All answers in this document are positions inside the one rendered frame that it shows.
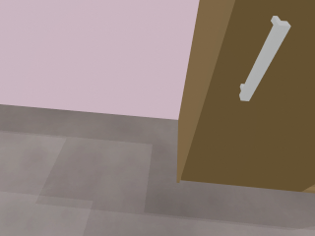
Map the handle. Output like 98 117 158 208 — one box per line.
239 16 291 101

